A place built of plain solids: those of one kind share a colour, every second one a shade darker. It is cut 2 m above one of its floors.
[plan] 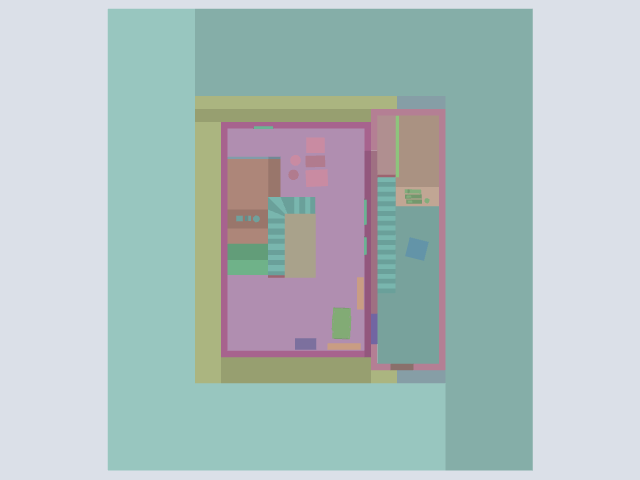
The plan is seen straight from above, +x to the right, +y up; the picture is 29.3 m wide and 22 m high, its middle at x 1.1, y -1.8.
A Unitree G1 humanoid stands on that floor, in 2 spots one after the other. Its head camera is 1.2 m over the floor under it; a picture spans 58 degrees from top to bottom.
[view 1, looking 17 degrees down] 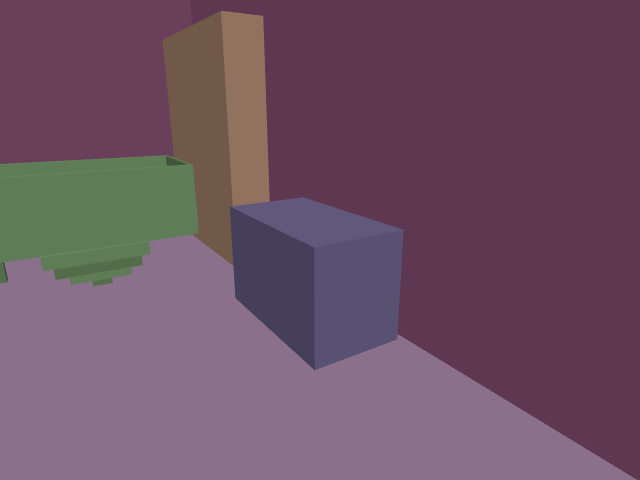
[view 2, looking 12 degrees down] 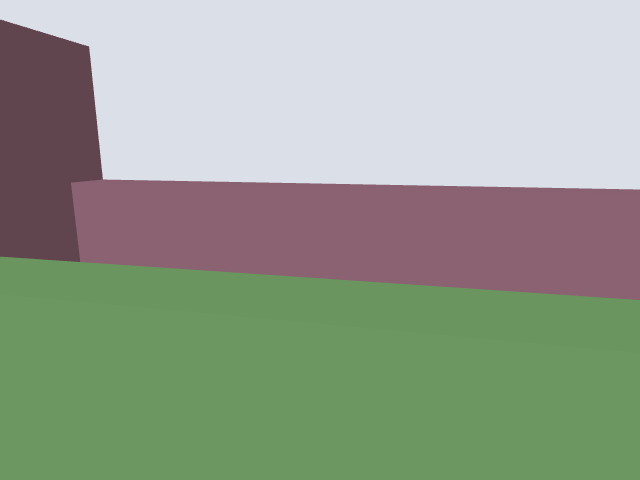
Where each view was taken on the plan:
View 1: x -1.57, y -5.35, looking -33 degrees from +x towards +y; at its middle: chest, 2.00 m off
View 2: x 4.15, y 1.68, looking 13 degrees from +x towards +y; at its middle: wall_yard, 2.52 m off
